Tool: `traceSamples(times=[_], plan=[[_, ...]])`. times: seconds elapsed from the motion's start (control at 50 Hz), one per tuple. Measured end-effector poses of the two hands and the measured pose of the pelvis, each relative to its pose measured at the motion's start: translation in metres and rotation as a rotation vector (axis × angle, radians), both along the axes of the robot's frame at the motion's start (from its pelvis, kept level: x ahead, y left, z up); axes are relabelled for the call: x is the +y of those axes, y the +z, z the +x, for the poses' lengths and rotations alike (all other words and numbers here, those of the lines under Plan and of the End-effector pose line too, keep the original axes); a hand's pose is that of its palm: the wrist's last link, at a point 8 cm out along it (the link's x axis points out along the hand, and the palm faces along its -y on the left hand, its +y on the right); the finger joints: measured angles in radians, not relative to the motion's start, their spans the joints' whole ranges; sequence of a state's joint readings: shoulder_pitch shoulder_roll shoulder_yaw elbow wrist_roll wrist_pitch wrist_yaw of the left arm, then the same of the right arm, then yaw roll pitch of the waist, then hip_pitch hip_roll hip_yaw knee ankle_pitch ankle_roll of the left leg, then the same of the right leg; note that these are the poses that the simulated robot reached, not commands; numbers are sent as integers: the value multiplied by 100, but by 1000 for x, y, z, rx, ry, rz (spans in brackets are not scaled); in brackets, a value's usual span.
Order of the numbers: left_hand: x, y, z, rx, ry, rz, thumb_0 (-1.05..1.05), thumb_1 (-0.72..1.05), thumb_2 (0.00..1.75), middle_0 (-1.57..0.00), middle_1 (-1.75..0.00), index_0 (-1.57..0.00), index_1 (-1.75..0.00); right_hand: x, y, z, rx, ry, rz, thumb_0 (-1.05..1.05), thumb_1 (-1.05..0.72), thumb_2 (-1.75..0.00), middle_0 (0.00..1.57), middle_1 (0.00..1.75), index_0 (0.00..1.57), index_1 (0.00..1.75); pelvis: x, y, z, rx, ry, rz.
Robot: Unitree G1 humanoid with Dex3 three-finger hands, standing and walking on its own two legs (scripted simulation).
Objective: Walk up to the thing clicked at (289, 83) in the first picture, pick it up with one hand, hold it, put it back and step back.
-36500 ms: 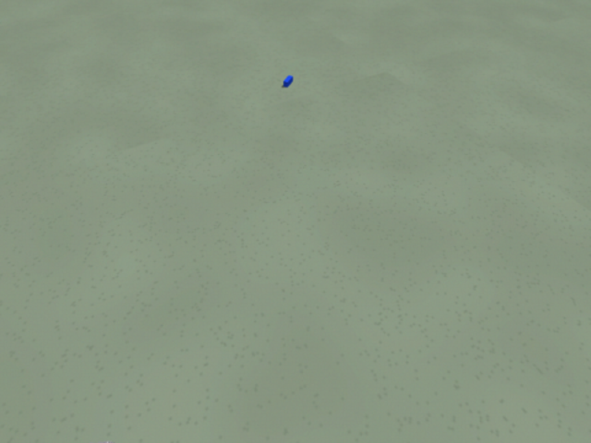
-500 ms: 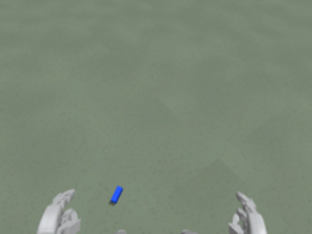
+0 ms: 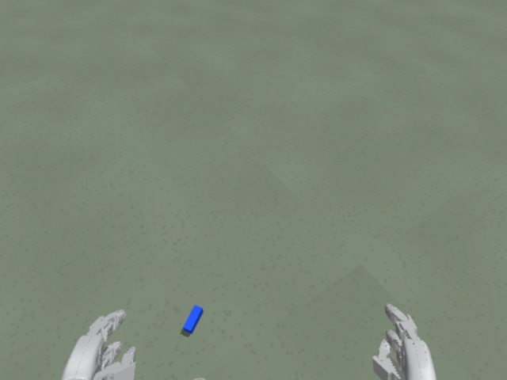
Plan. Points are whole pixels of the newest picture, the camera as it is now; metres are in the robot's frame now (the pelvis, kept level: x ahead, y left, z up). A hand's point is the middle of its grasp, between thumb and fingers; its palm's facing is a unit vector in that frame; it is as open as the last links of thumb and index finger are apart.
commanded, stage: home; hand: left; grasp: from above
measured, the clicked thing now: (193, 319) +0.44 +0.19 -0.70
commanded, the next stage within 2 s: stand in 1.52 s
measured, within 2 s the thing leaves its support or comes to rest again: neither
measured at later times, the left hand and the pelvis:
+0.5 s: hand (127, 373) +0.16 +0.18 -0.05, palm faces +0.04 -0.98 -0.21, open 7.5 cm; pelvis -0.01 +0.00 +0.00, yaw +0 degrees
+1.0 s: hand (128, 370) +0.16 +0.18 -0.04, palm faces +0.04 -0.98 -0.21, open 7.4 cm; pelvis +0.00 +0.00 +0.00, yaw +0 degrees
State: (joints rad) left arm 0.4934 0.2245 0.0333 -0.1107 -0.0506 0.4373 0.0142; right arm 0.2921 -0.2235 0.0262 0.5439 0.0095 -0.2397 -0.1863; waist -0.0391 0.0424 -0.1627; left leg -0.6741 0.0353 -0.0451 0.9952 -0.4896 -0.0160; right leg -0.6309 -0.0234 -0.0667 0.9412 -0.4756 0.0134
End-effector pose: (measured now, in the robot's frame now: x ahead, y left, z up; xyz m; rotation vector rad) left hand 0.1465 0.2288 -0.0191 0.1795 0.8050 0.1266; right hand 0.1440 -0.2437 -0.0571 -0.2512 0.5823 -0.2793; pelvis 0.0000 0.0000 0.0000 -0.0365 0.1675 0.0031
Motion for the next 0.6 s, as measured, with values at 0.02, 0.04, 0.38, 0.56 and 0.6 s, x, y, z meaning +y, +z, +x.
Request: traceSamples(times=[0.02, 0.04, 0.38, 0.56, 0.6], plan=[[0, 0, 0, 0, -1, 1, 1, 75, 81, -18, -27, -19, -27, 0, -1, -2, 4, -2, 1, 1, -90, -90, 21, 30, 21, 30, 0, 0, 0, 0, -1, 0], [0, 0, 0, 0, -2, 1, 1, 75, 81, -18, -27, -19, -27, 0, -2, -3, 9, -5, 2, 1, -90, -90, 21, 30, 21, 30, 0, 0, 0, -1, -1, 0], [0, -1, -4, 3, -6, -2, 1, 87, 88, -19, -29, -20, -29, 1, -3, -11, 9, -16, 6, 1, -90, -90, 21, 30, 21, 30, 2, -1, -5, -2, -5, -1], [1, 0, -6, 1, -7, 2, 1, 89, 89, -20, -30, -21, -30, 2, -3, -8, -3, -9, 7, 1, -90, -90, 21, 30, 21, 30, 1, -2, -6, -1, -4, -2], [0, 0, -6, 0, -7, 3, 1, 90, 90, -20, -30, -21, -30, 2, -3, -8, -3, -8, 7, 1, -90, -90, 21, 30, 21, 30, 1, -2, -6, -2, -4, -1]])
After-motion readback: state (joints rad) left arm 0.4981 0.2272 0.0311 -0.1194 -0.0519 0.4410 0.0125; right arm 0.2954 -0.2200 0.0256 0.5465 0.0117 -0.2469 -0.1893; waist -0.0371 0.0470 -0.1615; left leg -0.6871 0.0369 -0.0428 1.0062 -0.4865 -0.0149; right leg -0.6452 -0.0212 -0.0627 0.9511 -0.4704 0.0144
